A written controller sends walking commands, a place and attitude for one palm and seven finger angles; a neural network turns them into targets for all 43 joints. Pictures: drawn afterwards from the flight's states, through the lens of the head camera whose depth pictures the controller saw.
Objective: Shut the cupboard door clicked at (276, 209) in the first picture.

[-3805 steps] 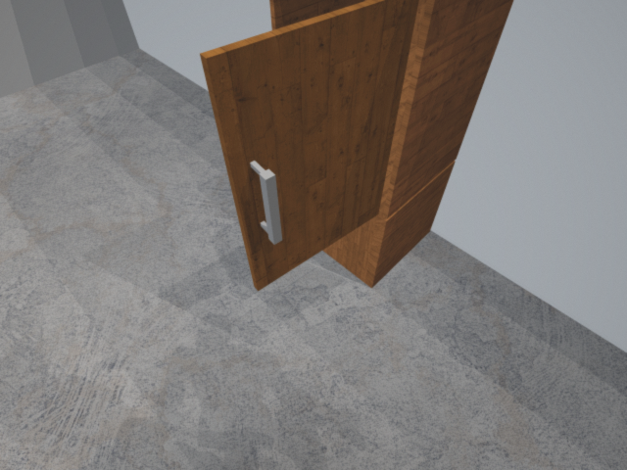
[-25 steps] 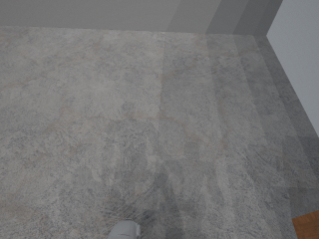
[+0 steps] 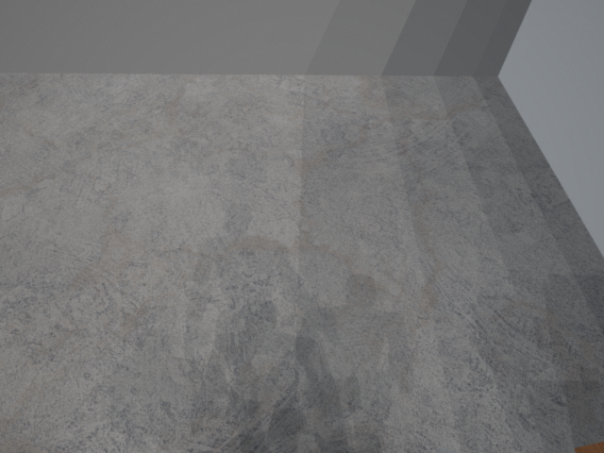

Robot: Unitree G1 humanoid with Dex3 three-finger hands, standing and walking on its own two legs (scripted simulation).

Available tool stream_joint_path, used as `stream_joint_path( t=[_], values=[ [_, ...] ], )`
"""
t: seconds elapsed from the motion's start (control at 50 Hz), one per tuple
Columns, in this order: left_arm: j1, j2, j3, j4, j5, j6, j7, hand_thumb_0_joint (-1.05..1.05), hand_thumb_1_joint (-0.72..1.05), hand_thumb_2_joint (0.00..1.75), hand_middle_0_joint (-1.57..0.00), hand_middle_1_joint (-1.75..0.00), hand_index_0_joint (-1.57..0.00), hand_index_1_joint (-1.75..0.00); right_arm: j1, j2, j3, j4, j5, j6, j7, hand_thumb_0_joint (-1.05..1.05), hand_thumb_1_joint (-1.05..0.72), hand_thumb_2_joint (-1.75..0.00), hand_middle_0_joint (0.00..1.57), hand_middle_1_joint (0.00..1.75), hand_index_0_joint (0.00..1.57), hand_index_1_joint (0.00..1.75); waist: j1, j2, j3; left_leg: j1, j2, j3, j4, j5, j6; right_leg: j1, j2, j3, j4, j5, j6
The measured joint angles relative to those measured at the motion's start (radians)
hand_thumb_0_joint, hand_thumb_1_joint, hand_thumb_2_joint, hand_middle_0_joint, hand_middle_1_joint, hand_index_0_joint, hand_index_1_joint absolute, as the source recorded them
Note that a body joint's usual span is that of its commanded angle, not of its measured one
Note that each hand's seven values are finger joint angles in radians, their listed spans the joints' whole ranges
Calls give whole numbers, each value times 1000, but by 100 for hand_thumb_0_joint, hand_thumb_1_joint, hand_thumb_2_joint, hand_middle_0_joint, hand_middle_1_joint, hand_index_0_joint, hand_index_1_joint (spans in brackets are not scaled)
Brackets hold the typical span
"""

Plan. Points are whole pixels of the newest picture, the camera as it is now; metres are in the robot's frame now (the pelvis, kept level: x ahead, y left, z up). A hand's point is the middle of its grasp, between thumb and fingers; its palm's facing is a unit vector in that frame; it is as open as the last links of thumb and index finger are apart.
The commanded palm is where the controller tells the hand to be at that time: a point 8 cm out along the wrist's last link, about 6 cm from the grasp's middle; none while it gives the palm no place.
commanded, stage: turn to face it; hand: left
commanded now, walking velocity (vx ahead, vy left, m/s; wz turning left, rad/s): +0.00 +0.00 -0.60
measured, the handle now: out of the picture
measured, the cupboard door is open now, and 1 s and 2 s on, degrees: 2 2 2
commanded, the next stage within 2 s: none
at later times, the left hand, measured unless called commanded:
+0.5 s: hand (180, 407) +0.19 +0.22 -0.16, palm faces -0.24 -0.95 -0.21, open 7.4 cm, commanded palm none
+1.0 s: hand (241, 403) +0.21 +0.12 -0.15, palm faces -0.54 -0.81 -0.22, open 7.4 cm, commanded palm none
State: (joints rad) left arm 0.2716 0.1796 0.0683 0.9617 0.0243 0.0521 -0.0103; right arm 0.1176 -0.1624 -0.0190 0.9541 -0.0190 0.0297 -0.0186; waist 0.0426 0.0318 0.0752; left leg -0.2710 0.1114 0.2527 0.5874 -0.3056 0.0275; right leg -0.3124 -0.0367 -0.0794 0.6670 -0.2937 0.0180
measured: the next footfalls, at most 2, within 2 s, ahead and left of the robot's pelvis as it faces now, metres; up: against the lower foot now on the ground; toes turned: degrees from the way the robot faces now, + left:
right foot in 0.02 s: +0.04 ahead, -0.12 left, +0.00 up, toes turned -5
left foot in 0.34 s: +0.11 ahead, +0.13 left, +0.00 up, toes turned -9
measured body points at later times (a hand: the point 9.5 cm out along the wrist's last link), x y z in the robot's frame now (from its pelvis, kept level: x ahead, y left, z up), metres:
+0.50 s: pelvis +0.03 +0.04 +0.01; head +0.09 +0.06 +0.46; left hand +0.21 +0.27 -0.14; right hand +0.03 -0.23 -0.11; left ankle +0.07 +0.13 -0.73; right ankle -0.04 -0.09 -0.65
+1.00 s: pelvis +0.03 +0.01 +0.01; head +0.06 -0.02 +0.45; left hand +0.23 +0.17 -0.13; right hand -0.06 -0.25 -0.14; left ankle +0.10 +0.13 -0.68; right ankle -0.04 -0.09 -0.73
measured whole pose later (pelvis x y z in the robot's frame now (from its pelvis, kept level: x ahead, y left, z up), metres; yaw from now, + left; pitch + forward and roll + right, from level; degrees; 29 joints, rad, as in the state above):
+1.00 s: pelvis +0.03 +0.01 +0.01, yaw -34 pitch +1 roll +0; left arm 0.18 0.19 0.05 0.88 0.02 0.05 -0.01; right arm 0.19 -0.26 -0.05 0.89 -0.01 0.05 -0.02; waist -0.01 0.02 0.09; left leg -0.47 0.07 0.03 0.96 -0.40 -0.09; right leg -0.25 0.03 0.05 0.51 -0.27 -0.01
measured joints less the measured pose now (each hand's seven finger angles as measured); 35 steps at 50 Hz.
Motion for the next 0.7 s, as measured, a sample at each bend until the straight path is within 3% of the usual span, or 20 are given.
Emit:
stream_joint_path(
  t=[0.04,0.08,0.12,0.16,0.24,0.32,0.34,0.4,0.44,0.48,0.58,0.7],
  values=[
    [2,2,3,-9,6,-11,1,0,91,90,-20,-30,-20,-30,16,-16,-16,2,5,8,2,0,-91,-89,21,30,21,30,1,-4,-10,-34,6,8,83,-72,-22,19,9,22,-50,-38,-22],
    [-11,-12,-2,-9,6,-18,5,0,91,90,-20,-30,-20,-30,20,-45,-31,5,7,24,-4,0,-91,-89,21,30,21,30,-2,18,-1,-100,-20,-85,244,-189,-43,7,28,33,-38,-57,-32],
    [-18,-17,-2,-16,4,-23,14,0,91,90,-20,-30,-20,-30,21,-65,-38,6,9,31,-10,0,-91,-89,20,30,21,30,-5,17,11,-159,-54,-156,401,-200,-59,15,38,53,-64,-28,-32],
    [-21,-14,0,-19,2,-20,20,0,90,90,-20,-30,-20,-30,25,-76,-41,3,10,28,-12,0,-91,-89,20,30,20,30,-11,5,15,-187,-69,-188,460,-175,-73,31,46,75,-102,-7,-32],
    [-30,7,4,-24,3,-12,19,0,90,90,-20,-30,-20,-30,34,-82,-40,-17,12,21,-14,0,-91,-89,20,30,20,30,-19,-29,11,-170,-75,-215,351,-147,-88,51,52,121,-145,13,-23],
    [-47,37,12,-30,-1,2,13,0,90,90,-20,-30,-20,-30,41,-79,-30,-43,16,2,-16,0,-91,-89,20,30,20,30,-23,-57,3,-81,-77,-227,80,-40,-86,38,61,171,-112,-5,2],
    [-50,44,14,-33,-5,8,12,0,90,90,-20,-30,-20,-30,47,-80,-26,-51,14,-8,-17,0,-91,-89,20,30,20,30,-26,-58,-4,-57,-72,-227,11,12,-70,24,68,181,-85,-19,9],
    [-83,73,22,-35,-8,28,4,1,90,90,-20,-30,-20,-30,57,-62,-7,-62,-2,-24,-18,0,-91,-89,20,30,20,30,-28,-76,2,-47,-60,-183,24,5,-17,-65,75,167,170,-201,6],
    [-105,89,27,-43,-6,33,-6,1,91,90,-20,-30,-20,-30,72,-52,4,-69,-8,-26,-19,0,-91,-89,20,30,20,30,-33,-70,7,-22,-42,-166,-9,10,-8,-119,73,126,338,-217,13],
    [-124,100,30,-59,-7,33,-15,1,91,90,-20,-30,-20,-30,86,-44,12,-69,-11,-25,-20,0,-91,-89,20,30,20,30,-34,-64,12,5,-28,-146,-55,32,-9,-147,59,95,416,-190,24],
    [-155,104,31,-91,-7,36,-25,1,91,90,-20,-30,-20,-30,113,-37,11,-57,-9,-23,-16,0,-90,-89,21,30,21,30,-40,-42,16,43,3,-85,-115,56,-14,-139,22,56,359,-146,36],
    [-178,81,14,-105,-6,33,-29,1,91,90,-20,-30,-20,-30,134,-56,-8,-38,-9,-14,-4,0,-90,-89,21,30,21,30,-67,-4,22,40,48,-15,-57,17,-39,-32,15,21,95,-116,11]
  ],
)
